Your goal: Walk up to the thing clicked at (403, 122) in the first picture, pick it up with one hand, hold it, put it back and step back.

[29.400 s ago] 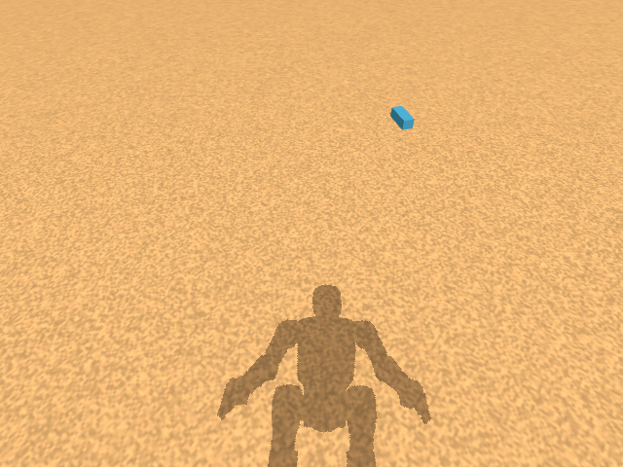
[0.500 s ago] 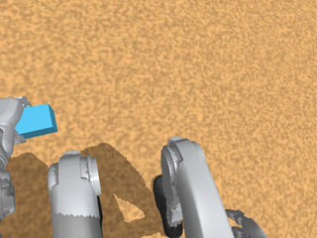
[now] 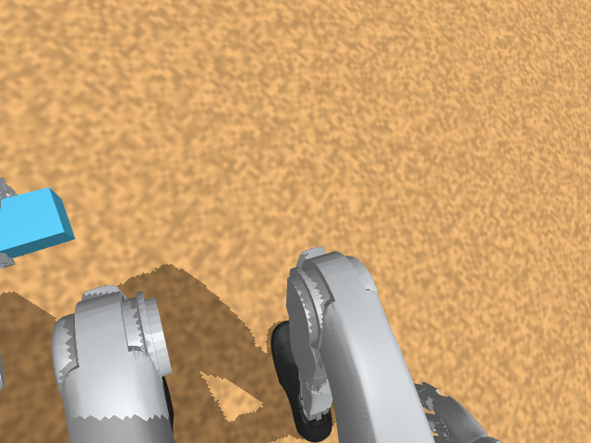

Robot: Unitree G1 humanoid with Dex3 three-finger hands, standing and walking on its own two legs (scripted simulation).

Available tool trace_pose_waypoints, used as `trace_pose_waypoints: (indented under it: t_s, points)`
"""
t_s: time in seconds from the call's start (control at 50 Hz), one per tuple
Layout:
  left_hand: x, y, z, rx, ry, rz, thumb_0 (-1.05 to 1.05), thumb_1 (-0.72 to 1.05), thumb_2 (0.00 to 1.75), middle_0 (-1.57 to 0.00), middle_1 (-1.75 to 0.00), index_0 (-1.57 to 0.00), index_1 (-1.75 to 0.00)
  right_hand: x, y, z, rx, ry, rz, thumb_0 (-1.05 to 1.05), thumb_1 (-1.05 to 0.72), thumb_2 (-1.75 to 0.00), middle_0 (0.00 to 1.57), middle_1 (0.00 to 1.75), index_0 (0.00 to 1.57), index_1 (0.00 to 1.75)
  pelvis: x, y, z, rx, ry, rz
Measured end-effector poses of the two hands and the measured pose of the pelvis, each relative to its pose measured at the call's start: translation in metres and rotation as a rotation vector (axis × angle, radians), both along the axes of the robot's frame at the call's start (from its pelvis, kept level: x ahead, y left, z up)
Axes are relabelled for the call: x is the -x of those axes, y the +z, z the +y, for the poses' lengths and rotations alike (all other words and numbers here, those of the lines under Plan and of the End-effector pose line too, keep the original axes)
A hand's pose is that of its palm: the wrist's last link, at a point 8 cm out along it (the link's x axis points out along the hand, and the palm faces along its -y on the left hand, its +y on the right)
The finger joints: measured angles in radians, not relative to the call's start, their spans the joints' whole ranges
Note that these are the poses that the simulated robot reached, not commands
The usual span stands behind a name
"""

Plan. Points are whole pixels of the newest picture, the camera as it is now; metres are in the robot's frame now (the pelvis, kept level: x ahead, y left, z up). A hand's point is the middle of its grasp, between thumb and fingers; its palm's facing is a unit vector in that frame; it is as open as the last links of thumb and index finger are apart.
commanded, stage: rest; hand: left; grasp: from above
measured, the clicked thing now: out of the picture +0.41 +0.33 -0.24
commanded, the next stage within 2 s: open in 0.76 s
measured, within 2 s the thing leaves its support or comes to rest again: rests again in 0.32 s
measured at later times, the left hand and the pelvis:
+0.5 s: hand out of the picture +0.40 +0.33 -0.24, palm faces -0.42 -0.16 -0.89, open 9.6 cm; pelvis +0.00 +0.01 -0.01, yaw -2 degrees
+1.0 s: hand out of the picture +0.40 +0.33 -0.24, palm faces -0.43 -0.17 -0.89, open 9.8 cm; pelvis -0.01 +0.01 -0.01, yaw -3 degrees
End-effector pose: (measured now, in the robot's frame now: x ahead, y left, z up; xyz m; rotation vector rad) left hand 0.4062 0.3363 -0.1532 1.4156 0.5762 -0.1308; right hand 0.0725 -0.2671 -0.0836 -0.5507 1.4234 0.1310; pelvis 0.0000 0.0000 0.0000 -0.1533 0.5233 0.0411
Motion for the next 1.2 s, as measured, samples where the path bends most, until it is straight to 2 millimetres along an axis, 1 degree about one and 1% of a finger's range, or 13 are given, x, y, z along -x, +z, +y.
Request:
trace_pose_waypoints:
  t_s: [0.12, 0.22, 0.36, 0.46, 0.64, 0.92, 0.98, 1.06, 1.2]
  points:
    - [0.005, -0.01, -0.002, 0.01, -0.02, 0.017, -0.03, 0.05, 0.43, -0.74, -0.53, -0.77, -0.47, 0.008, 0.003, 0.001, 0.008, 0.013, 0.016, 0.01, -0.89, -0.89, 0.2, 0.3, 0.2, 0.3, 0.001, -0.003, 0.002, 0.013, -0.006, -0.015]
    - [0.009, -0.015, -0.002, 0.019, -0.032, 0.009, -0.03, 0.04, 0.44, -0.74, -0.52, -0.78, -0.47, 0.01, 0.007, 0.002, 0.012, 0.034, 0.02, 0.01, -0.89, -0.89, 0.2, 0.3, 0.2, 0.3, 0.001, -0.004, 0.003, 0.02, -0.008, -0.028]
    - [0.006, -0.02, 0.0, 0.011, -0.03, -0.018, -0.03, 0.04, 0.44, -0.75, -0.52, -0.78, -0.46, 0.009, 0.012, 0.003, 0.023, 0.067, 0.011, 0.01, -0.89, -0.89, 0.2, 0.3, 0.2, 0.3, 0.003, -0.008, 0.005, 0.031, -0.013, -0.045]
    - [0.005, -0.024, -0.002, -0.001, -0.039, -0.007, -0.03, 0.04, 0.44, -0.74, -0.52, -0.78, -0.46, 0.009, 0.013, 0.007, 0.009, 0.085, 0.007, 0.01, -0.89, -0.89, 0.2, 0.3, 0.2, 0.3, 0.002, -0.009, 0.007, 0.041, -0.017, -0.047]
    - [0.001, -0.025, 0.001, 0.0, -0.014, -0.01, -0.03, 0.03, 0.45, -0.75, -0.52, -0.78, -0.47, 0.007, 0.013, 0.016, -0.04, 0.118, 0.0, 0.01, -0.9, -0.89, 0.2, 0.3, 0.2, 0.3, 0.002, -0.007, 0.008, 0.047, -0.019, -0.051]
    - [0.001, -0.025, 0.001, 0.002, -0.009, -0.001, -0.03, 0.03, 0.48, -0.73, -0.53, -0.76, -0.5, 0.019, 0.019, 0.013, -0.041, 0.142, 0.017, 0.01, -0.9, -0.89, 0.2, 0.3, 0.2, 0.3, 0.006, -0.007, 0.007, 0.051, -0.026, -0.076]
    - [0.002, -0.026, 0.0, 0.002, -0.016, 0.005, -0.03, 0.04, 0.49, -0.71, -0.55, -0.73, -0.51, 0.021, 0.021, 0.013, -0.038, 0.147, 0.019, 0.01, -0.9, -0.89, 0.2, 0.3, 0.2, 0.3, 0.006, -0.007, 0.007, 0.053, -0.028, -0.08]
    - [0.003, -0.027, -0.001, 0.001, -0.032, 0.007, -0.02, 0.03, 0.54, -0.64, -0.57, -0.65, -0.55, 0.022, 0.024, 0.013, -0.038, 0.155, 0.019, 0.01, -0.89, -0.89, 0.2, 0.3, 0.2, 0.3, 0.007, -0.006, 0.007, 0.056, -0.028, -0.085]
    - [-0.001, -0.029, -0.008, 0.008, -0.058, -0.023, -0.01, -0.08, 0.64, -0.49, -0.63, -0.5, -0.63, 0.018, 0.027, 0.014, -0.041, 0.173, 0.018, 0.01, -0.89, -0.89, 0.2, 0.3, 0.2, 0.3, 0.007, -0.004, 0.008, 0.061, -0.03, -0.082]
